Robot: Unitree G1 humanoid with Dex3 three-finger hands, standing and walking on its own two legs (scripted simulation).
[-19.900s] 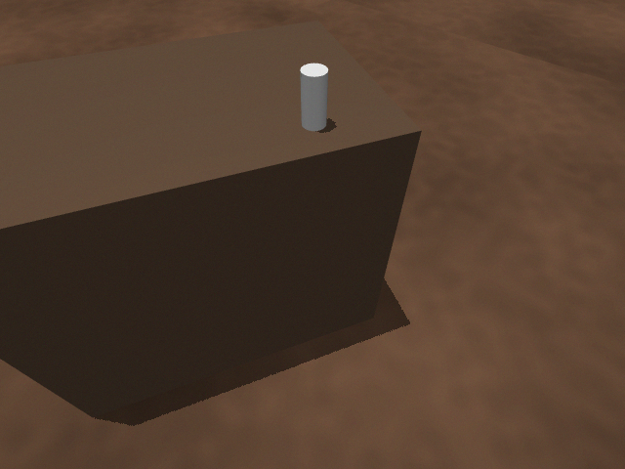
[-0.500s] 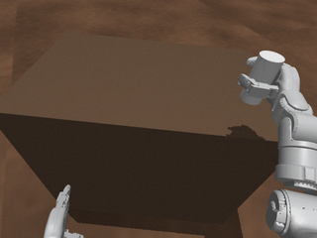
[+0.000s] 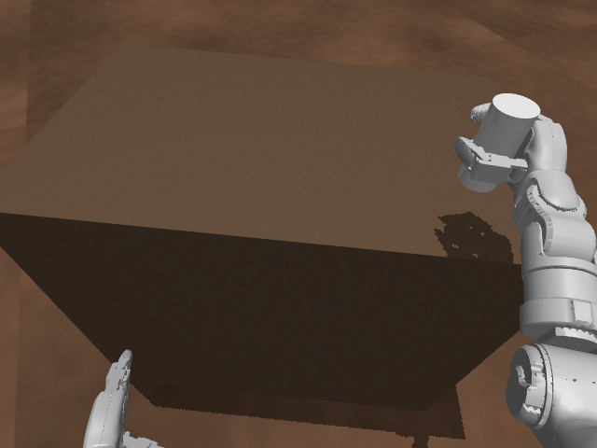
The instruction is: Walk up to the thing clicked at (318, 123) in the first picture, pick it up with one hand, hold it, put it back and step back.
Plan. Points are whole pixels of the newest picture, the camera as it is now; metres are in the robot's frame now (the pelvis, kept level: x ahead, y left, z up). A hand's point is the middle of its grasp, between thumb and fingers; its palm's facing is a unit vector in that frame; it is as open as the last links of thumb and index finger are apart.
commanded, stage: lower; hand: right
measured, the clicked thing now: (494, 145) +0.44 -0.20 +0.20
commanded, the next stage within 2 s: loosen in 1.28 s
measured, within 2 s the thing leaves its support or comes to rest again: rests again in 1.20 s
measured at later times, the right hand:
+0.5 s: hand (461, 178) +0.45 -0.18 +0.14, palm faces +0.17 +0.99 -0.01, open 6.9 cm
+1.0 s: hand (454, 191) +0.46 -0.19 +0.10, palm faces +0.16 +0.99 +0.00, open 6.9 cm
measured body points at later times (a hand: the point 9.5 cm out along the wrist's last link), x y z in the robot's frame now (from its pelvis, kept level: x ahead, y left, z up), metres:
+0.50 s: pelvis +0.01 +0.00 +0.00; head +0.04 +0.00 +0.45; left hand +0.16 +0.27 -0.07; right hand +0.43 -0.24 +0.14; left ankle +0.04 +0.13 -0.73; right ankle -0.01 -0.15 -0.73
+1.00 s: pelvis +0.00 -0.01 -0.01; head +0.05 -0.01 +0.44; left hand +0.15 +0.26 -0.08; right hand +0.44 -0.24 +0.11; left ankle +0.04 +0.13 -0.73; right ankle -0.01 -0.15 -0.73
